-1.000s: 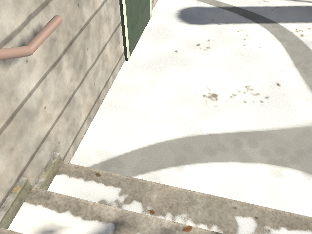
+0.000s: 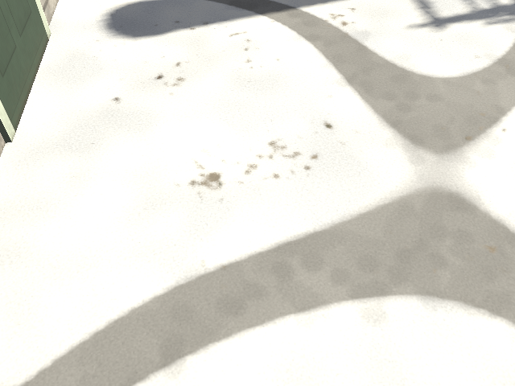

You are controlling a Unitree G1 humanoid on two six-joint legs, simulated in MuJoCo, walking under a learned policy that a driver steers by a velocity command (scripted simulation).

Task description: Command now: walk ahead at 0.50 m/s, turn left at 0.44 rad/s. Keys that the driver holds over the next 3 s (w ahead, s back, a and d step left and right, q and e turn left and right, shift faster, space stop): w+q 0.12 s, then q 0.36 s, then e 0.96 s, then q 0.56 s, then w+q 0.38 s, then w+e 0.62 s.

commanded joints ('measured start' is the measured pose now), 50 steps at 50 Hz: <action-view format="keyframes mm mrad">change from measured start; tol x64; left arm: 1 20 -29 -31 -50 11 -47 12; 50 -110 87 46 -343 -69 2 8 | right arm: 1 125 63 6 -4 -13 5 16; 50 33 -275 -97 -353 -45 19 -105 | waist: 1 -34 -71 81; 50 -95 60 -174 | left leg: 1 29 45 -70 -210 255 20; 15 100 23 79 -1078 497 -37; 20 1639 254 -232 -650 1620 364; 31 -232 27 29 -780 563 84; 43 96 -163 47 -475 -316 -139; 50 922 327 -424 -951 948 368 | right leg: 1 -176 -361 182 -213 534 -253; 15 160 -353 123 260 205 -30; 20 -732 -67 106 1565 -690 201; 38 -146 -183 414 44 713 -250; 50 -727 56 408 667 -379 80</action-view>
